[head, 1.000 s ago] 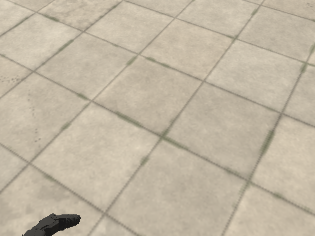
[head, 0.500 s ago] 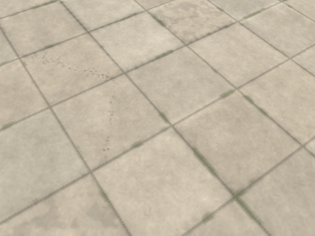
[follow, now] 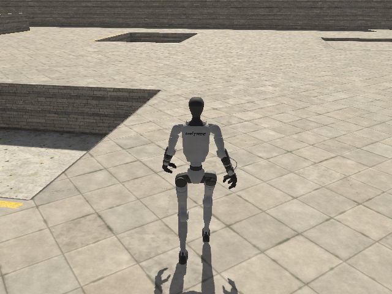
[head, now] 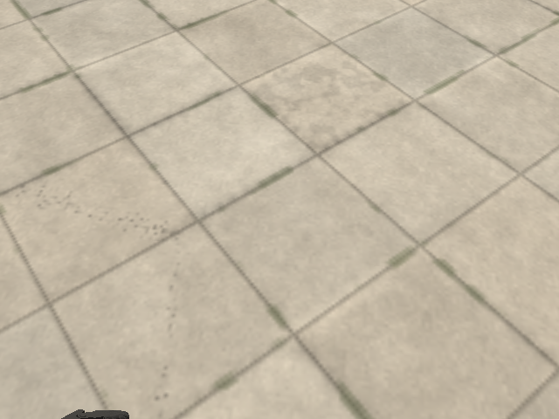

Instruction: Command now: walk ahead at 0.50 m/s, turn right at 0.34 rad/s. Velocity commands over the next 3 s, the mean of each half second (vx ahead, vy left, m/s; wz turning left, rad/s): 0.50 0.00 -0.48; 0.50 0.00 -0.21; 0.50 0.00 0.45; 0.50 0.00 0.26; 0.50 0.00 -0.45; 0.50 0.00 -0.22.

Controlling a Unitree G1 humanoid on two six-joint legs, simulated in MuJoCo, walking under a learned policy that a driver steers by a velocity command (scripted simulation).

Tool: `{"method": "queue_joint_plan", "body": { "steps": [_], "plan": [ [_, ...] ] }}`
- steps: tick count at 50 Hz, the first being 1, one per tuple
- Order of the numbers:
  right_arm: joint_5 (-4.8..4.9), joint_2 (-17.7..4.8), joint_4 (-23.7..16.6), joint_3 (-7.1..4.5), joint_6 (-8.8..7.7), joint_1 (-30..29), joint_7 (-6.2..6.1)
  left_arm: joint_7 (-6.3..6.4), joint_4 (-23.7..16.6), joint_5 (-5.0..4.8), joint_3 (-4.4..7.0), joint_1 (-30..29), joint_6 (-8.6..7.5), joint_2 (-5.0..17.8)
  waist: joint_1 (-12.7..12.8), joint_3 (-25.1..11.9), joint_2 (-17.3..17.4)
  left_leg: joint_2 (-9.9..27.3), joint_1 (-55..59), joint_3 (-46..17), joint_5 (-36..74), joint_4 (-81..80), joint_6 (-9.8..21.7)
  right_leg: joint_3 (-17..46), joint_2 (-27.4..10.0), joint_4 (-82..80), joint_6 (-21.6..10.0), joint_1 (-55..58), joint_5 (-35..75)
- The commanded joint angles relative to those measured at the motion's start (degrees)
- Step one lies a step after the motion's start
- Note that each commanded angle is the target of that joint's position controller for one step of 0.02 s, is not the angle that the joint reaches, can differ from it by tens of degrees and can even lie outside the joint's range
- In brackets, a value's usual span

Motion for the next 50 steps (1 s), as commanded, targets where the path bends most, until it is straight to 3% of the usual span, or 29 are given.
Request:
{"method": "queue_joint_plan", "body": {
  "steps": [1,2,3,4,5,7,9,11,14,17,19,21,22,23,24,25,26,27,28,30,32,37,42,44,46,47,48,49,50],
  "plan": [
    [-0.80,-2.7,-5.6,0.54,-2.76,4.0,0.35,0.68,0.6,-0.96,4.52,19.8,0.12,13.4,7.3,-22.3,-14.6,-3.6,-38.0,-3.3,-3.4,45.0,-3.2,47.1,-20.9,-11.1,-18.7,51.9,-6.9],
    [1.12,-6.9,-7.1,-0.24,-4.24,-0.8,1.32,0.98,0.0,-1.19,3.56,17.7,0.44,10.5,8.7,-15.9,-9.1,0.5,-44.6,-7.9,-1.6,47.8,-2.1,43.5,-19.6,-13.5,-15.6,48.3,-15.4],
    [2.07,-7.2,-8.7,-0.14,-5.11,-5.9,1.70,1.31,-1.1,-0.57,3.26,14.4,0.75,9.4,8.3,-9.4,-4.3,3.0,-45.4,-6.8,2.6,45.2,-1.4,36.5,-17.6,-14.5,-13.5,40.3,-14.7],
    [1.08,-6.7,-9.3,-0.12,-5.52,-8.4,1.64,1.38,-1.6,-0.06,2.88,11.7,0.92,8.6,6.4,-3.9,0.2,4.8,-44.1,-5.9,5.4,39.7,-1.4,31.7,-15.5,-16.0,-12.4,31.5,-9.5],
    [-0.20,-7.0,-9.4,-0.58,-5.32,-8.3,1.31,1.59,-2.3,0.34,2.44,9.9,0.81,7.5,4.5,-2.5,0.3,6.5,-40.7,-5.8,7.6,35.1,-1.7,28.4,-13.7,-17.1,-11.8,26.3,-3.9],
    [-0.82,-5.9,-9.4,-0.60,-4.50,-6.1,1.09,1.98,-3.1,0.33,2.42,8.6,0.99,7.6,2.2,-2.1,-2.4,7.1,-36.9,-5.1,8.7,30.3,-3.3,25.2,-11.5,-18.7,-12.1,21.1,3.0],
    [-0.90,-4.6,-9.8,-0.25,-3.67,-6.7,0.72,2.59,-2.9,0.05,2.76,9.3,0.92,8.7,2.0,-1.5,-2.8,6.9,-36.4,-3.6,11.0,25.2,-5.1,21.8,-10.4,-19.2,-12.4,17.4,8.5],
    [-0.97,-3.4,-10.9,0.27,-3.48,-11.0,0.50,3.25,-2.3,-0.32,3.26,10.7,1.08,10.1,3.3,-0.6,-2.7,6.0,-35.5,-3.0,18.6,16.9,-6.4,18.7,-8.4,-19.3,-11.0,14.9,9.9],
    [-0.55,-1.9,-12.1,0.83,-4.00,-17.4,0.92,3.97,-1.0,-0.87,3.40,13.7,1.90,10.2,5.9,-0.7,-3.8,3.1,-30.0,-2.4,30.1,4.9,-6.9,16.7,-5.6,-17.7,-8.1,12.7,7.2],
    [0.41,-2.8,-13.3,0.51,-4.58,-21.5,1.59,4.29,0.1,-1.27,3.45,16.8,2.71,10.0,7.3,-0.7,-4.4,1.6,-28.1,-3.5,31.5,-0.8,-6.5,20.6,-6.9,-15.0,-7.2,15.9,3.4],
    [0.65,-4.2,-13.4,-0.09,-5.04,-21.8,1.95,4.53,0.2,-1.22,3.46,17.2,3.18,9.7,6.7,-0.9,-5.1,1.4,-27.4,-5.0,28.2,-3.8,-5.4,24.4,-8.3,-11.7,-6.4,20.3,1.9],
    [0.81,-5.6,-12.7,-0.87,-5.53,-18.5,1.97,4.61,-0.1,-0.94,3.66,16.0,3.56,9.7,4.4,-1.5,-6.8,1.5,-23.1,-4.7,23.8,-5.5,-3.4,26.9,-9.1,-7.9,-5.4,22.0,4.3],
    [0.55,-6.8,-11.5,-1.62,-5.76,-13.6,1.64,4.47,-0.6,-0.78,3.30,15.1,3.60,8.6,1.6,-3.9,-6.6,2.1,-15.5,-4.0,24.4,-7.9,-1.6,25.8,-7.0,-3.4,-3.9,20.8,7.1],
    [-0.47,-9.1,-10.7,-2.46,-5.98,-6.0,1.16,4.13,-1.6,-0.18,2.25,14.3,3.33,5.8,-2.1,-10.9,-3.9,8.9,-1.6,-9.3,23.3,-5.8,1.9,22.5,-4.2,8.8,-2.1,15.7,4.7],
    [-1.30,-13.7,-9.4,-3.79,-5.21,1.2,0.80,4.14,-2.6,-1.08,1.11,21.0,2.79,2.3,-1.6,-20.0,9.5,21.7,20.3,-29.8,15.1,-6.2,10.6,13.8,3.9,28.0,2.3,-3.2,-11.9],
    [0.26,-11.3,-8.4,-3.44,-4.52,2.8,1.30,4.13,-3.2,-1.32,0.99,22.4,2.46,4.8,-1.4,-20.7,17.4,27.1,21.9,-44.7,3.2,-11.3,12.7,12.2,1.8,37.9,3.1,-13.3,-29.1],
    [0.57,-7.1,-9.1,-2.30,-4.21,0.1,1.12,4.05,-2.9,-1.57,2.25,18.3,2.68,9.3,-2.3,-12.4,10.1,25.0,14.7,-38.7,-2.5,-12.9,10.4,12.9,-1.4,42.3,3.5,-16.5,-24.6],
    [0.24,-5.7,-9.4,-1.76,-3.76,-2.8,0.97,4.06,-3.7,-1.13,2.52,13.9,3.07,9.9,-2.0,-6.4,5.6,22.5,7.1,-30.5,2.1,-14.0,8.4,10.4,-3.3,42.5,4.0,-16.1,-20.2],
    [-0.04,-4.6,-8.9,-1.33,-3.56,-5.1,1.03,3.91,-4.5,-0.53,2.65,11.6,3.15,9.2,-0.9,-2.1,4.1,20.1,0.5,-24.8,8.1,-15.8,7.9,9.7,-4.8,40.1,4.2,-15.1,-17.0],
    [-0.62,-3.4,-7.8,-0.78,-3.92,-6.6,1.28,3.42,-4.7,-0.77,2.41,12.0,3.46,6.5,1.4,0.4,6.6,16.7,-7.4,-17.7,14.4,-19.1,7.8,9.0,-6.9,36.5,4.2,-10.5,-14.0],
    [-0.09,-3.6,-6.5,-0.97,-4.47,-6.4,1.70,3.25,-4.7,-0.77,1.85,11.8,3.71,4.3,2.0,0.7,6.5,15.7,-9.4,-13.0,19.3,-21.3,8.9,8.1,-7.0,32.6,4.5,-9.5,-12.5],
    [0.83,-6.9,-3.8,-1.79,-4.27,-5.5,1.83,2.23,-6.3,0.17,0.51,4.4,2.54,2.5,0.9,1.0,3.7,14.7,-8.2,-4.7,29.0,-22.9,9.3,5.3,-7.5,14.6,4.8,-8.0,0.5],
    [2.17,-9.1,-0.2,-2.00,-2.87,0.5,1.80,1.20,-9.1,-0.40,0.32,-4.7,1.45,3.1,-1.8,2.7,4.2,15.9,-5.0,-4.2,29.6,-21.1,7.8,2.7,-5.4,2.9,3.8,-3.6,3.4],
    [2.41,-10.1,0.7,-2.18,-2.07,1.3,1.63,0.99,-9.5,-0.45,0.87,-4.5,1.00,4.5,-0.4,2.5,5.0,17.1,-2.6,-5.8,32.3,-18.4,6.9,2.5,-4.3,-0.4,2.6,-0.8,0.0],
    [2.50,-10.1,1.0,-1.90,-1.56,0.4,1.33,1.45,-6.8,0.02,2.67,4.8,0.73,7.6,5.5,-2.8,4.5,14.5,-4.5,-3.7,43.7,-7.7,4.6,0.7,-1.9,-4.7,0.5,14.7,0.7],
    [1.73,-7.7,0.5,-0.90,-1.81,0.2,1.30,2.15,-4.8,0.61,4.10,13.6,0.86,10.8,9.6,-9.5,3.3,11.4,-11.8,-1.5,39.4,4.3,2.4,4.1,-5.9,-2.8,-1.6,29.6,2.3],
    [0.40,-1.3,-1.6,1.18,-2.68,4.1,1.54,3.05,-4.2,1.98,5.41,21.0,1.46,16.9,10.1,-19.5,-9.4,4.1,-32.5,2.3,15.0,26.8,-1.9,25.1,-22.4,-2.3,-8.5,52.1,0.5],
    [1.57,-2.2,-0.9,1.19,-3.44,5.6,1.52,2.98,-3.7,1.59,4.74,22.5,1.85,14.4,10.2,-25.0,-14.4,1.3,-40.2,-4.6,-7.4,38.0,-2.5,41.0,-27.4,-10.3,-12.7,52.6,-8.1],
    [3.06,-7.4,-1.4,-0.52,-3.51,1.7,1.58,2.84,-3.5,1.03,3.53,19.3,1.78,10.8,10.1,-15.5,-9.2,4.4,-45.0,-6.4,-4.6,42.3,-2.2,34.1,-25.0,-12.2,-10.3,45.3,-12.9]
  ]
}}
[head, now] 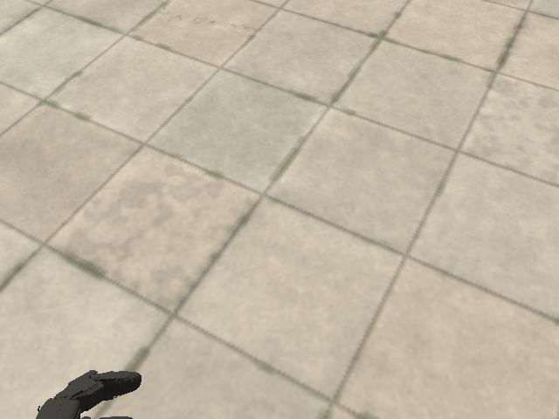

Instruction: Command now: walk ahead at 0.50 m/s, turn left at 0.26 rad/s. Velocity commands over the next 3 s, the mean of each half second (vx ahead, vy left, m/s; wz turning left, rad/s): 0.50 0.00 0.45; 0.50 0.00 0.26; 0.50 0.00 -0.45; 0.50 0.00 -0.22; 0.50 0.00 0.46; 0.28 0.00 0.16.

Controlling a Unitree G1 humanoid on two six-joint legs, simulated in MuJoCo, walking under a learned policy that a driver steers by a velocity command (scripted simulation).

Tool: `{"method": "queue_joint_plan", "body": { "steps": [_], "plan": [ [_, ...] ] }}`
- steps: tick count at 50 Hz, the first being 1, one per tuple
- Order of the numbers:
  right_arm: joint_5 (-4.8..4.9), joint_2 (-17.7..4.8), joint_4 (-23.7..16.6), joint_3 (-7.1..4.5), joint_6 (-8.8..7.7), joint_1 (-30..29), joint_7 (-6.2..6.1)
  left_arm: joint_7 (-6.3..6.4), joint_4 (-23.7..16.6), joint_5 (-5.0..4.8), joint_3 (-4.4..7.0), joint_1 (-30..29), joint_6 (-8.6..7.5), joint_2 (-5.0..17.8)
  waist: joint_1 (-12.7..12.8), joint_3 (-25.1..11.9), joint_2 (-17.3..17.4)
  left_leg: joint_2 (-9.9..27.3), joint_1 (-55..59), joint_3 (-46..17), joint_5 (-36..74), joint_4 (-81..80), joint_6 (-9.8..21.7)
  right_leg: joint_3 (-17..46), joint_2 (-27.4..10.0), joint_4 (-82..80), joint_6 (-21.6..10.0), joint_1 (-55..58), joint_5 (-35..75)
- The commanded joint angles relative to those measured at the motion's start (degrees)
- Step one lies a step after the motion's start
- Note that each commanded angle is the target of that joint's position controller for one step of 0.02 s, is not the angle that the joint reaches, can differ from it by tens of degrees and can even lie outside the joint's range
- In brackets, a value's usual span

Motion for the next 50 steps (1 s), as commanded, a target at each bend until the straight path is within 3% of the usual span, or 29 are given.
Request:
{"method": "queue_joint_plan", "body": {
  "steps": [1,2,3,6,9,14,17,19,20,21,22,23,24,25,26,27,28,29,32,35,37,40,43,45,47,48,49,50],
  "plan": [
    [1.23,-7.8,-6.9,-1.49,-1.87,-4.8,-0.06,0.75,2.0,-0.45,3.49,17.7,0.25,9.6,10.3,-10.7,-8.6,2.9,-33.9,-3.3,1.3,22.8,1.3,26.2,-19.4,-15.7,-10.9,35.5,-9.3],
    [0.57,-7.0,-6.9,-1.56,-1.35,-6.3,-0.29,0.50,2.2,-0.44,2.84,13.9,-0.06,7.5,8.4,-6.4,-7.0,4.5,-32.2,-2.7,5.3,20.2,1.0,20.9,-17.0,-18.3,-9.9,28.4,-6.9],
    [0.04,-6.3,-6.6,-1.86,-0.50,-5.7,-0.51,0.31,2.3,-0.18,2.48,11.2,-0.66,5.9,6.4,-4.0,-8.1,5.9,-29.1,-3.3,8.5,17.9,0.8,16.3,-15.1,-20.6,-8.9,23.1,-3.4],
    [0.08,-2.8,-6.2,-1.48,1.50,-4.2,-0.61,0.31,3.7,0.42,3.03,8.4,-2.21,5.8,3.6,-1.6,-6.3,6.4,-25.4,-3.6,14.0,16.0,-0.3,7.9,-14.4,-25.0,-9.2,16.7,6.0],
    [-0.28,-2.2,-7.8,-1.47,1.86,-7.9,-0.41,1.01,5.7,0.71,3.67,9.3,-2.56,7.0,3.8,0.0,-4.0,6.3,-28.4,-4.4,21.5,8.7,-0.8,1.6,-14.0,-25.9,-9.0,18.2,11.5],
    [-0.51,-0.7,-11.1,-0.50,1.44,-17.3,1.63,1.94,8.0,-0.12,4.61,12.1,-1.75,9.9,7.0,2.8,-2.2,5.1,-26.3,0.4,30.7,-7.0,0.8,-5.9,-14.1,-26.6,-7.5,21.2,12.2],
    [-0.44,-1.6,-13.5,-0.61,1.63,-21.1,2.51,2.01,9.5,-1.17,5.23,14.0,-0.63,11.2,7.9,4.1,-2.1,4.6,-28.0,1.9,27.1,-11.3,2.8,-7.6,-15.8,-24.3,-6.4,27.7,14.4],
    [-0.54,-2.7,-14.7,-1.12,1.78,-21.3,2.93,2.13,10.0,-1.68,5.65,14.0,0.27,12.5,6.9,3.1,-2.9,2.5,-25.6,4.5,21.8,-12.7,4.7,-9.1,-16.3,-19.6,-5.3,30.8,26.0],
    [-0.58,-3.7,-14.8,-1.68,1.94,-19.7,2.98,2.30,10.0,-1.88,5.91,13.7,0.71,13.4,5.6,1.0,-4.0,0.4,-22.0,6.5,18.7,-12.5,5.8,-9.9,-16.1,-15.1,-4.6,31.8,36.2],
    [-0.45,-5.3,-14.1,-2.66,2.11,-15.0,2.89,2.47,9.8,-2.07,6.04,13.1,1.26,14.0,2.7,-2.1,-4.6,-2.2,-15.4,8.3,16.4,-12.7,7.2,-10.9,-15.3,-7.4,-3.7,31.5,44.7],
    [-0.24,-8.0,-11.9,-4.38,2.23,-6.3,2.38,2.61,9.6,-2.27,5.73,12.3,1.66,13.6,-2.2,-6.7,-3.5,-5.1,-2.9,9.0,18.9,-16.0,9.2,-12.6,-13.1,4.5,-1.9,27.4,45.9],
    [0.01,-13.3,-9.8,-6.54,2.83,2.8,1.17,2.82,8.7,-0.96,4.73,13.6,1.32,11.3,-5.5,-11.9,2.7,-0.1,14.5,-1.7,19.8,-17.8,12.4,-12.7,-10.4,22.3,1.1,13.7,29.3],
    [0.44,-19.2,-10.4,-7.12,2.31,0.2,0.90,1.98,5.5,1.00,1.96,19.2,-0.25,2.7,2.3,-16.6,17.2,14.0,31.5,-35.0,8.3,-24.6,23.6,-6.3,1.9,41.9,4.7,-11.8,-23.2],
    [-0.03,-14.1,-12.4,-5.58,1.33,1.4,1.29,1.26,5.1,-1.28,2.48,12.7,-2.44,7.4,-2.2,-22.1,9.0,17.0,33.5,-45.6,1.5,-33.0,24.2,6.4,2.2,46.8,3.5,-17.6,-25.0],
    [-0.59,-11.0,-11.9,-4.66,0.45,-0.4,1.45,0.88,3.4,-3.29,3.20,7.3,-3.58,10.0,-2.8,-14.0,6.1,15.8,28.4,-37.9,5.8,-34.1,21.2,6.6,-0.3,45.5,2.0,-21.8,-19.4],
    [-0.47,-9.7,-12.2,-4.21,0.03,-3.6,1.37,1.23,3.4,-2.55,2.91,6.6,-4.21,9.2,-0.3,-9.7,1.9,13.5,20.6,-31.3,11.6,-33.5,19.2,6.6,-2.9,40.8,1.2,-19.8,-14.4],
    [-0.57,-7.7,-12.9,-3.62,0.03,-7.4,1.17,1.65,4.0,-0.91,3.21,6.7,-4.26,9.4,2.0,-6.7,0.7,11.3,13.0,-25.8,18.4,-33.7,17.9,6.6,-4.5,35.7,1.5,-16.0,-11.6],
    [-1.32,-6.3,-14.0,-3.06,-0.01,-9.6,0.85,1.64,4.4,-0.33,3.58,8.0,-3.71,9.8,4.0,-5.9,1.9,9.7,8.1,-22.6,23.3,-34.7,17.5,7.2,-5.6,33.3,1.8,-11.8,-9.5],
    [-1.15,-7.2,-14.3,-3.27,-0.28,-9.7,0.07,1.55,4.3,0.43,3.40,8.4,-1.92,7.9,5.4,-4.5,1.6,7.9,1.3,-17.7,31.8,-36.8,17.9,5.6,-5.1,26.3,4.2,-8.7,-6.4],
    [-0.75,-8.8,-13.3,-3.73,-0.15,-7.3,-1.02,1.54,2.4,0.56,2.58,2.2,-1.45,5.9,3.6,-2.2,2.1,5.1,-1.7,-13.6,31.8,-37.2,15.9,4.9,-3.3,14.1,6.1,-8.9,4.1],
    [-0.79,-7.6,-12.4,-3.22,-0.04,-6.5,-1.33,0.82,2.6,0.13,1.85,0.0,-1.72,4.6,2.1,-2.1,4.0,3.4,-2.2,-9.7,28.7,-37.3,13.7,3.8,-2.4,5.1,6.1,-5.5,13.2],
    [-0.87,-7.8,-10.3,-2.99,-0.31,-3.1,-1.12,-0.19,1.8,-0.86,1.55,-4.3,-2.25,4.9,-0.6,-0.6,4.6,5.7,0.0,-10.0,24.3,-37.6,12.9,3.1,-2.0,-0.2,4.8,-4.0,19.6],
    [-1.05,-8.4,-8.5,-3.11,-0.08,-0.9,-0.99,-0.91,0.4,-1.12,1.73,-6.9,-2.52,6.3,-1.4,1.1,4.3,9.8,9.4,-11.2,28.0,-35.1,12.6,3.3,-2.1,-2.8,1.7,-9.8,13.7],
    [-1.12,-8.9,-7.6,-3.36,0.34,-0.8,-1.21,-1.49,0.1,-1.28,1.82,-6.0,-2.58,6.9,-0.5,1.3,4.7,11.6,14.2,-10.6,34.6,-32.8,11.5,2.9,-1.8,-3.5,-0.5,-10.9,8.1],
    [-1.26,-9.7,-7.9,-3.50,0.76,-3.0,-1.51,-1.61,1.7,-1.22,2.72,0.5,-2.51,8.6,3.3,-2.8,5.5,10.2,15.5,-7.2,53.6,-25.7,9.7,0.1,1.5,-4.3,-2.9,-1.7,4.5],
    [-1.46,-9.1,-8.3,-3.16,1.10,-4.1,-1.71,-1.40,3.9,-0.96,3.82,8.1,-2.39,10.4,7.3,-7.9,4.2,7.5,13.6,-4.1,61.2,-16.2,8.3,-0.8,3.1,-5.0,-4.7,9.1,6.7],
    [-2.44,-7.6,-9.6,-2.27,1.16,-3.9,-2.13,-1.18,5.3,-0.69,4.62,16.9,-2.16,13.4,10.4,-15.1,-0.8,4.9,4.0,-1.7,50.0,-0.9,6.3,10.0,-4.2,-4.0,-8.2,24.8,9.6],
    [-2.55,-2.6,-10.7,-0.83,0.05,3.1,-1.52,-1.42,6.0,-0.90,5.80,20.4,-1.90,17.9,7.0,-20.3,-15.8,-5.9,-19.9,0.7,11.0,20.1,1.0,38.2,-16.3,-8.9,-18.5,44.4,-0.8]
  ]
}}
Over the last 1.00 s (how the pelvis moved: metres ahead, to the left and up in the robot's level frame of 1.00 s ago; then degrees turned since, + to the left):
0.53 -0.13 0.01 -22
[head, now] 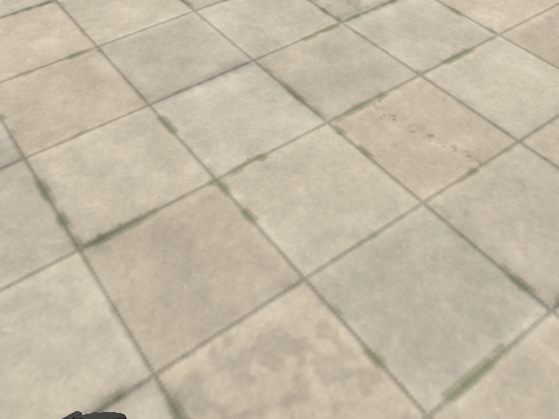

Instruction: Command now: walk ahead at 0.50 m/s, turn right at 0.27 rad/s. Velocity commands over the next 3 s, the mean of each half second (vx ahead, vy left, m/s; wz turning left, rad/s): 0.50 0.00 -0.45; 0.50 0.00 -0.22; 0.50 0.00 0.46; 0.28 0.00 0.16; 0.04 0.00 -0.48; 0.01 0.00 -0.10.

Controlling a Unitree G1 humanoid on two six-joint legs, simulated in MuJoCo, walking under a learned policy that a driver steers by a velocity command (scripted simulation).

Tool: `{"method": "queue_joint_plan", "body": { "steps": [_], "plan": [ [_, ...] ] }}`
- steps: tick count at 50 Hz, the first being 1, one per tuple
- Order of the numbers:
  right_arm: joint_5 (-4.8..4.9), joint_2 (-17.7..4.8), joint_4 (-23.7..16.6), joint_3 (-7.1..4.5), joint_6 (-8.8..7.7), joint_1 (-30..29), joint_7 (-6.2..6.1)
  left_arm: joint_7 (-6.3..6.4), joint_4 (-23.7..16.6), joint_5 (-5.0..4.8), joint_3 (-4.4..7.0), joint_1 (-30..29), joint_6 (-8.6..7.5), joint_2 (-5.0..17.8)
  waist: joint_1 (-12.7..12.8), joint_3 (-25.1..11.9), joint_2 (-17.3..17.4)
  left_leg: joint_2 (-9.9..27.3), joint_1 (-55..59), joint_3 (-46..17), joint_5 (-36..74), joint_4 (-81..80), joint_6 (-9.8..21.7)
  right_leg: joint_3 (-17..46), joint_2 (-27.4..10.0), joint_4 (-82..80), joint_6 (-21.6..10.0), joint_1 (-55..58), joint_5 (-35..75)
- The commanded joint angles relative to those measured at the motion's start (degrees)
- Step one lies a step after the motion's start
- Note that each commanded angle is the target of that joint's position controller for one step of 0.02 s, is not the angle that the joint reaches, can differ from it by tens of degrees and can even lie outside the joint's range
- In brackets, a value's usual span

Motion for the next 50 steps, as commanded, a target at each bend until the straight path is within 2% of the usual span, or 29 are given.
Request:
{"method": "queue_joint_plan", "body": {
  "steps": [1,2,3,4,6,8,11,14,19,21,22,23,24,25,26,27,28,29,31,34,37,39,42,45,46,47,48,49,50],
  "plan": [
    [-0.07,-4.8,-5.6,0.22,-2.81,3.8,0.50,0.00,0.8,-1.46,3.81,18.6,0.13,11.5,7.3,-18.9,-13.1,-1.0,-37.9,-3.8,-3.4,38.7,-1.9,47.7,-20.6,-13.8,-16.1,49.1,-16.5],
    [1.56,-7.4,-7.3,-0.43,-3.90,-2.4,1.14,0.42,-0.2,-1.10,3.11,15.1,0.41,9.3,7.9,-10.4,-8.8,2.0,-42.1,-4.4,0.9,39.3,-1.2,40.7,-19.4,-15.0,-13.7,42.7,-17.5],
    [1.39,-6.9,-8.2,-0.15,-4.66,-6.4,1.21,0.72,-1.1,-0.27,2.92,12.5,0.76,8.8,7.3,-6.3,-2.8,4.1,-41.0,-3.4,4.6,36.4,-0.8,35.0,-17.1,-15.6,-12.2,35.6,-13.1],
    [0.21,-6.6,-8.8,-0.32,-5.08,-8.3,1.15,0.87,-1.5,0.00,2.60,10.7,0.98,8.0,5.8,-2.6,-0.2,5.5,-39.9,-2.7,6.9,31.7,-1.2,30.9,-15.2,-16.5,-11.8,29.3,-6.7],
    [-0.91,-5.8,-9.0,-0.56,-4.75,-7.1,0.98,1.30,-2.2,0.33,2.16,9.4,1.05,7.1,3.1,-2.5,-2.8,6.8,-34.8,-2.4,9.4,25.6,-2.4,26.5,-12.2,-18.1,-11.6,24.0,2.2],
    [-0.92,-4.6,-9.1,-0.34,-3.99,-6.6,0.77,1.85,-2.2,-0.18,2.42,9.9,1.14,7.8,2.3,-2.4,-3.8,6.9,-34.0,-1.2,9.7,21.0,-4.1,23.7,-11.4,-18.8,-12.1,21.0,7.1],
    [-0.88,-2.9,-10.6,0.32,-3.53,-12.2,0.44,2.95,-1.4,-0.59,3.12,11.9,1.52,9.8,3.8,-0.6,-3.4,5.8,-33.3,-0.2,18.8,10.0,-6.2,19.7,-9.1,-19.4,-10.8,16.9,9.4],
    [-0.47,-1.7,-11.7,0.77,-4.07,-18.2,0.89,3.68,-0.2,-0.99,3.24,14.6,2.36,9.9,6.1,-0.4,-4.5,3.3,-28.1,0.2,29.5,-0.8,-6.6,17.7,-6.6,-18.1,-8.2,14.2,7.8],
    [0.56,-3.4,-13.1,0.07,-5.15,-23.2,1.92,4.23,1.0,-1.34,3.31,18.2,3.65,9.3,7.0,-0.3,-5.4,1.3,-24.9,-1.8,28.5,-9.0,-5.2,24.4,-8.7,-12.7,-6.7,20.3,3.7],
    [0.76,-4.9,-12.5,-0.65,-5.62,-20.6,1.93,4.39,0.8,-1.15,3.60,17.0,4.05,9.5,5.0,-0.6,-7.2,1.5,-21.2,-1.8,24.2,-10.7,-3.4,26.9,-9.6,-9.2,-5.9,22.1,6.2],
    [0.63,-6.0,-11.3,-1.35,-5.85,-16.0,1.63,4.28,0.3,-1.06,3.40,15.8,4.16,8.8,2.4,-2.6,-7.3,1.7,-14.4,-0.9,24.8,-13.2,-1.8,26.2,-8.0,-5.5,-4.7,21.2,9.4],
    [-0.18,-7.9,-10.3,-2.18,-6.06,-9.1,1.20,3.96,-0.6,-0.60,2.60,14.8,3.98,6.6,-1.1,-8.7,-5.8,6.3,-1.9,-3.9,24.6,-11.9,1.2,23.6,-5.4,4.3,-3.0,17.3,9.6],
    [-0.42,-11.3,-9.4,-3.00,-5.69,0.0,0.67,3.96,-1.8,0.80,1.43,16.3,3.76,3.2,-3.6,-17.4,2.6,16.7,13.6,-15.2,22.4,-10.5,4.5,17.1,-0.2,20.5,-0.7,8.8,-6.7],
    [-0.34,-13.8,-7.1,-3.60,-4.79,2.2,1.28,3.80,-3.3,-1.38,0.73,24.6,3.21,1.8,0.9,-20.8,21.7,27.6,25.4,-41.0,9.2,-15.7,13.4,12.2,4.0,35.5,1.8,-10.8,-29.9],
    [0.55,-7.5,-8.6,-2.40,-4.53,-0.6,1.39,4.00,-1.3,-2.01,1.83,22.6,3.32,8.0,-0.6,-14.2,12.0,26.2,20.0,-40.0,-1.0,-18.1,11.5,13.3,-1.3,41.2,2.7,-15.9,-26.3],
    [0.53,-4.6,-8.8,-1.61,-4.24,-3.0,1.15,3.87,-2.1,-1.54,2.60,16.1,3.63,10.3,-1.9,-7.0,6.3,23.1,12.7,-29.6,1.7,-18.9,8.9,11.6,-2.9,41.7,3.2,-16.6,-20.6],
    [0.03,-4.2,-8.7,-1.21,-4.02,-5.3,1.24,3.89,-2.6,-1.04,2.64,13.4,3.85,9.4,-0.8,-3.3,2.5,20.6,6.1,-23.0,9.3,-20.4,7.8,10.1,-4.6,40.6,3.8,-14.7,-16.7],
    [-0.18,-3.3,-8.1,-0.93,-3.91,-6.7,1.25,3.67,-3.4,-0.54,2.80,11.7,3.84,8.6,0.1,-0.6,2.7,18.7,1.8,-18.4,14.7,-21.7,7.7,9.9,-6.0,38.1,4.1,-14.0,-14.3],
    [-0.45,-2.7,-7.2,-0.78,-4.27,-7.4,1.24,3.04,-3.9,-1.20,2.57,12.2,4.30,6.1,1.6,0.2,5.7,16.5,-3.0,-11.5,19.6,-24.6,7.3,8.5,-7.9,35.9,4.3,-10.8,-12.2],
    [0.00,-4.5,-4.9,-1.35,-4.88,-6.0,1.59,2.86,-5.4,-0.63,1.69,9.5,4.41,3.4,1.8,0.9,4.2,16.7,-4.6,-7.0,25.1,-27.4,9.7,8.0,-8.2,29.7,5.0,-11.9,-9.3],
    [0.33,-6.1,-3.4,-1.67,-4.63,-5.8,1.77,2.17,-6.1,-0.28,0.93,5.9,3.66,2.6,1.2,1.0,2.9,15.6,-3.7,-1.5,30.6,-28.1,9.7,6.8,-8.1,18.8,4.9,-10.9,-1.1],
    [1.30,-7.0,-2.2,-1.64,-4.07,-4.3,1.77,1.52,-7.2,0.13,0.29,1.1,2.74,1.9,-0.1,2.0,2.5,14.1,-4.9,0.5,31.8,-28.0,9.0,3.9,-7.6,10.6,4.5,-7.6,4.1],
    [2.10,-8.9,0.0,-1.91,-3.10,0.1,1.79,0.80,-9.0,-0.34,0.24,-4.7,1.80,2.6,-1.8,2.8,3.0,15.4,-2.9,-1.1,32.0,-26.4,8.6,2.3,-5.8,3.8,4.3,-4.5,4.8],
    [2.37,-10.4,1.3,-2.22,-2.06,1.2,1.43,0.55,-9.2,-0.59,1.26,-3.6,1.16,5.3,0.8,1.7,4.7,17.3,0.5,-3.4,35.2,-21.9,6.9,2.4,-4.1,-1.4,2.7,1.1,0.9],
    [2.49,-10.4,1.4,-2.07,-1.82,0.4,1.24,0.80,-7.9,-0.38,2.08,1.0,1.03,6.7,4.0,-0.8,4.7,16.0,-0.5,-2.1,41.3,-16.9,5.5,1.4,-3.0,-4.1,1.5,8.9,1.5],
    [2.11,-8.8,1.5,-1.41,-1.87,0.8,1.15,1.41,-5.7,0.09,3.53,8.6,1.09,9.4,7.7,-6.2,4.0,12.9,-4.4,0.1,43.6,-7.4,3.6,1.5,-3.2,-4.1,-0.1,21.6,2.5],
    [0.41,-4.8,-0.4,0.24,-2.21,0.4,1.16,2.32,-4.3,1.18,4.86,19.0,1.42,14.1,11.7,-15.6,-2.3,9.1,-15.9,2.7,27.6,10.4,0.9,13.0,-15.0,-1.5,-3.9,38.9,5.0],
    [1.10,1.0,-1.1,1.90,-2.99,7.8,1.16,2.43,-3.9,1.69,5.11,20.0,2.04,16.9,8.0,-23.3,-16.9,1.4,-34.0,2.3,-6.5,28.1,-1.9,36.6,-27.4,-7.8,-11.4,51.7,-6.8],
    [2.46,-5.5,-0.1,0.23,-3.26,5.0,1.23,2.28,-4.1,1.29,3.83,19.7,2.10,11.5,10.0,-20.0,-10.9,3.7,-39.0,-3.6,-6.8,35.1,-1.9,38.6,-25.8,-11.3,-10.7,47.5,-14.2]
  ]
}}
Over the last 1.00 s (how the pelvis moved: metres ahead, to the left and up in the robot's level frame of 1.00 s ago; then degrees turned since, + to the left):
0.56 0.13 -0.01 22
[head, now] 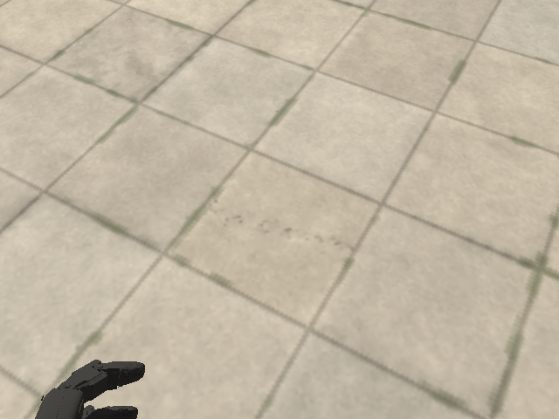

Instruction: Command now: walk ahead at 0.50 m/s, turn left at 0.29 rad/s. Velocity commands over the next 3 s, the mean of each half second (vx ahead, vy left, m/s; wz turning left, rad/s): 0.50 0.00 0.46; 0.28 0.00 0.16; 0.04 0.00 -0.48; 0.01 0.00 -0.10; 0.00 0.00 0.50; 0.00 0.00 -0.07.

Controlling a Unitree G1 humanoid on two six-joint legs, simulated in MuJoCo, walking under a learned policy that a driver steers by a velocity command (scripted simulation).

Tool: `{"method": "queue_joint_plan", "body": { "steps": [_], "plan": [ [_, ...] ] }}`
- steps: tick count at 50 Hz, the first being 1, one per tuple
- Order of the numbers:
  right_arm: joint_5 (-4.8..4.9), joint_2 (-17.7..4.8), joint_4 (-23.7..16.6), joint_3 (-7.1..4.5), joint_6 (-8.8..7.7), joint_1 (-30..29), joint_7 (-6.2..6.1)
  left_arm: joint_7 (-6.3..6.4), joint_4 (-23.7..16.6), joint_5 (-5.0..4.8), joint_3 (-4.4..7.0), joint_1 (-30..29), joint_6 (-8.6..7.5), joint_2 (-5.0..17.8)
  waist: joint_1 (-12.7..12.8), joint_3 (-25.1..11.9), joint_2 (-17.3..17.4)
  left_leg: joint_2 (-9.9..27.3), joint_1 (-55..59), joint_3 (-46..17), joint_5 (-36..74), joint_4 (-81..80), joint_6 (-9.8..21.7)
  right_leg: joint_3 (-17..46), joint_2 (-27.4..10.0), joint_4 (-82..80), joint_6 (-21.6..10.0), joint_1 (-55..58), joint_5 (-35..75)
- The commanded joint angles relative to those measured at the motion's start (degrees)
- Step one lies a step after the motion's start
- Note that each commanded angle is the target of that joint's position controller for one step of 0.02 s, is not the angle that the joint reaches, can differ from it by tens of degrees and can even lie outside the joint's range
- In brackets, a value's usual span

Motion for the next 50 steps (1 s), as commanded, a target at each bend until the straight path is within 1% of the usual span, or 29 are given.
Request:
{"method": "queue_joint_plan", "body": {
  "steps": [1,2,3,4,7,12,17,19,21,22,23,24,25,26,27,28,29,30,32,34,38,40,43,45,46,47,48,49,50],
  "plan": [
    [1.47,-8.0,-6.7,-1.45,-1.95,-3.3,-0.03,0.86,2.2,-0.26,3.88,20.1,0.30,10.5,11.8,-13.3,-9.3,1.7,-36.5,-4.6,-0.1,27.7,1.3,29.2,-20.5,-14.5,-11.5,40.4,-12.1],
    [0.96,-7.4,-7.0,-1.43,-1.70,-5.4,-0.30,0.71,2.3,-0.35,3.31,16.5,0.03,8.8,10.0,-9.3,-6.8,3.8,-35.0,-3.6,4.6,26.1,1.1,23.4,-18.0,-16.3,-10.4,33.6,-8.5],
    [0.27,-6.8,-7.1,-1.66,-1.24,-6.3,-0.45,0.48,2.6,-0.12,2.96,13.5,-0.31,7.1,8.2,-6.2,-6.8,5.1,-33.1,-3.5,8.0,23.9,0.9,18.9,-16.2,-18.4,-9.9,27.9,-4.8],
    [0.27,-5.8,-6.6,-1.74,-0.38,-5.1,-0.46,0.37,2.8,0.26,2.71,11.5,-0.81,5.9,6.4,-4.8,-7.3,6.2,-29.7,-4.0,10.4,22.8,0.7,14.8,-14.7,-20.6,-9.3,23.6,-1.8],
    [0.29,-2.9,-7.1,-1.42,1.50,-5.5,-0.47,0.55,4.5,0.30,3.33,9.5,-2.20,6.1,4.4,-2.0,-5.3,6.8,-28.3,-4.2,14.4,20.2,-0.3,7.7,-14.9,-24.8,-10.1,18.7,5.2],
    [-0.16,-1.6,-9.6,-0.93,1.63,-12.3,0.69,1.64,7.0,0.43,4.34,10.7,-2.07,8.6,5.6,0.6,-3.2,6.3,-29.7,-2.8,27.8,5.4,-0.4,-2.8,-13.4,-26.5,-8.8,20.2,9.4],
    [-0.22,-1.7,-13.4,-0.45,1.62,-21.2,2.37,2.07,9.5,-0.87,5.35,14.5,-0.77,11.3,8.6,3.4,-1.9,5.3,-29.8,1.2,28.8,-5.2,1.9,-7.7,-15.3,-25.5,-7.4,26.5,10.0],
    [-0.29,-2.5,-14.8,-0.72,1.74,-22.7,2.85,2.06,10.3,-1.53,5.75,15.2,0.07,12.3,8.5,3.6,-2.2,4.2,-29.7,3.0,24.5,-7.1,3.5,-8.9,-16.2,-22.5,-6.5,30.4,14.9],
    [-0.42,-4.2,-15.3,-1.67,2.02,-20.4,3.01,2.28,10.4,-2.03,6.21,14.5,0.89,14.0,6.2,0.5,-3.9,0.6,-23.6,6.5,18.6,-7.5,5.8,-10.7,-16.1,-14.7,-5.1,32.4,33.4],
    [-0.29,-5.9,-14.2,-2.75,2.18,-15.0,2.89,2.41,10.2,-2.30,6.30,13.8,1.44,14.5,2.8,-2.9,-4.2,-2.1,-16.1,8.3,17.2,-8.4,7.2,-12.0,-15.1,-6.3,-4.1,31.7,41.6],
    [-0.05,-9.0,-11.6,-4.68,2.37,-5.6,2.27,2.57,9.9,-2.35,5.84,13.4,1.75,13.6,-2.1,-7.9,-2.8,-5.1,-2.4,8.7,19.8,-11.4,9.3,-13.6,-12.6,6.3,-2.2,26.5,41.6],
    [0.31,-14.8,-9.9,-6.74,3.03,2.6,0.97,2.70,8.7,-0.44,4.52,15.0,1.35,10.4,-4.4,-12.9,5.8,3.0,14.4,-5.7,21.2,-13.1,13.1,-13.9,-9.5,25.3,1.0,11.5,19.5],
    [0.35,-19.4,-11.3,-6.74,2.22,-1.0,1.04,2.10,5.6,0.89,2.21,19.2,-0.29,3.1,3.1,-18.3,16.9,15.1,28.2,-39.4,7.1,-22.1,23.6,-4.6,2.9,42.3,4.1,-11.3,-27.3],
    [0.09,-14.1,-12.7,-5.23,1.15,-0.3,1.63,1.44,5.2,-1.51,3.01,12.2,-2.19,8.6,-1.6,-20.5,8.2,17.2,28.7,-44.7,2.5,-28.8,22.8,5.9,1.5,46.3,2.9,-17.0,-26.7],
    [-0.33,-11.3,-12.2,-4.40,0.24,-2.0,1.78,1.13,3.7,-3.20,3.50,8.1,-3.20,10.4,-1.4,-12.7,6.1,15.9,23.4,-36.9,6.6,-29.4,20.4,5.4,-0.8,44.5,1.4,-20.8,-20.8],
    [-0.20,-9.8,-12.4,-3.91,-0.14,-5.1,1.69,1.54,4.1,-2.26,3.27,7.9,-3.77,9.6,1.0,-8.7,2.1,13.4,15.7,-30.2,12.7,-28.8,18.5,5.5,-3.3,39.9,0.8,-18.4,-15.9],
    [-0.50,-8.0,-13.1,-3.39,-0.16,-8.7,1.46,1.95,4.8,-0.69,3.63,8.2,-3.78,9.8,3.3,-6.3,1.5,11.1,8.6,-24.8,19.4,-29.0,17.1,5.6,-4.9,35.0,1.0,-14.4,-12.8],
    [-1.40,-6.9,-14.4,-2.88,-0.17,-11.2,1.13,1.94,5.1,-0.23,3.96,9.2,-3.15,10.2,5.2,-5.3,2.8,9.8,3.9,-21.7,28.3,-29.8,16.7,5.9,-5.7,33.2,1.5,-10.5,-11.0],
    [-1.61,-7.6,-14.9,-3.10,-0.22,-12.2,0.49,2.06,5.1,0.49,3.98,10.3,-1.72,9.2,6.7,-5.2,2.3,8.7,-1.1,-16.8,46.3,-29.3,17.1,4.7,-4.9,29.8,3.5,-6.7,-10.5],
    [-1.65,-8.0,-14.1,-3.08,-0.17,-11.8,-0.39,2.09,5.8,0.59,3.36,10.9,-0.68,7.2,7.1,-5.3,2.0,7.0,-3.5,-9.9,56.9,-28.8,16.1,2.6,-3.8,24.0,5.1,-5.5,-5.6],
    [-1.51,-6.1,-11.4,-2.08,0.52,-9.3,-1.49,0.89,5.6,-0.09,1.78,5.1,-0.94,4.4,3.4,-6.2,4.5,3.7,-3.4,-2.6,54.1,-28.8,11.3,0.9,-2.2,6.4,4.6,0.2,13.4],
    [-2.08,-6.5,-10.1,-1.86,0.55,-8.3,-1.53,0.16,5.4,-0.59,1.87,3.5,-1.17,5.3,2.4,-6.0,4.6,5.5,-1.2,-3.0,50.4,-28.9,10.9,1.4,-1.8,2.4,3.5,1.5,17.5],
    [-2.55,-6.6,-8.5,-1.77,0.63,-9.7,-1.31,-0.59,5.0,-0.41,2.42,3.1,-1.18,7.2,2.8,-4.5,4.4,8.5,3.2,-3.9,50.1,-25.7,10.9,2.5,-1.4,0.1,1.1,0.1,11.0],
    [-1.83,-7.4,-8.1,-2.14,1.31,-11.3,-1.70,-1.01,4.8,-0.06,3.16,4.9,-1.16,9.0,4.3,-4.0,4.5,9.1,5.9,-3.9,53.4,-20.0,10.1,1.6,0.0,-1.9,-0.7,0.0,5.0],
    [-1.33,-7.4,-8.2,-2.17,1.80,-12.3,-2.15,-1.09,5.7,0.24,3.72,8.6,-1.21,10.0,6.4,-5.2,3.8,7.5,5.8,-2.8,55.9,-14.2,8.7,0.6,1.3,-5.4,-1.9,4.3,7.7],
    [-1.82,-7.3,-8.7,-2.13,1.98,-10.7,-2.60,-0.83,5.8,0.45,4.72,11.8,-1.24,13.1,7.0,-8.6,-0.2,3.5,3.3,-0.5,51.3,-4.8,5.7,5.1,-1.5,-6.2,-4.2,11.8,25.9],
    [-2.97,-5.9,-10.3,-1.63,1.64,-7.0,-2.70,-0.47,4.8,1.02,5.39,13.6,-0.94,17.0,4.9,-14.2,-9.5,-4.2,-9.3,2.5,29.4,12.7,1.1,19.7,-11.4,-4.8,-12.4,25.3,44.6],
    [-3.20,-4.0,-10.5,-0.80,1.85,-6.6,-2.25,-0.05,5.0,0.93,4.46,15.8,0.02,13.4,6.3,-19.4,-16.2,-10.4,-21.8,-0.4,-8.4,26.1,-1.9,34.3,-19.2,-9.0,-21.1,34.4,46.6],
    [-1.87,-6.5,-10.2,-1.23,2.19,-6.5,-1.58,0.09,4.1,0.04,3.79,14.0,0.53,11.4,6.3,-20.1,-9.9,-6.7,-24.2,-6.2,-8.1,30.9,-1.5,34.7,-18.7,-10.8,-20.0,32.1,31.8]
  ]
}}
Over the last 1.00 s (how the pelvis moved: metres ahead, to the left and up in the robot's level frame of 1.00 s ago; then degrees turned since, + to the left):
0.52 -0.13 0.00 -21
